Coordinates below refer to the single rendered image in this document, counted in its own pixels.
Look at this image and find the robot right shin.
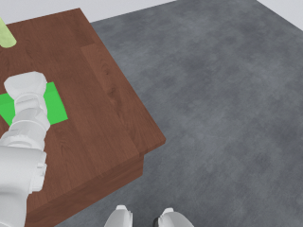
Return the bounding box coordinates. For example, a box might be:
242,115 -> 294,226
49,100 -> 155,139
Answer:
162,207 -> 174,216

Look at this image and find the left robot forearm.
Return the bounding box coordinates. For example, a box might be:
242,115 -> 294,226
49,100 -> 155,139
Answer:
0,92 -> 50,151

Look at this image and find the robot left upper arm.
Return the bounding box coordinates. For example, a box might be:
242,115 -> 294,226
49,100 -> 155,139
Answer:
0,146 -> 47,227

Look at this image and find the left robot hand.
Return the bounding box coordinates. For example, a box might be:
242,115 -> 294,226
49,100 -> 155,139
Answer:
4,71 -> 47,100

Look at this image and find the sponge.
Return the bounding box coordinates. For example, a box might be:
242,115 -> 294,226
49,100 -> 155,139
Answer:
0,81 -> 68,126

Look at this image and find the robot left thigh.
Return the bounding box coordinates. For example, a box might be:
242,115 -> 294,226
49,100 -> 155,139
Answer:
104,209 -> 133,227

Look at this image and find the table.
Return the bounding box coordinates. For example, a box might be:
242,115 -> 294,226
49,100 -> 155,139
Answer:
0,8 -> 167,227

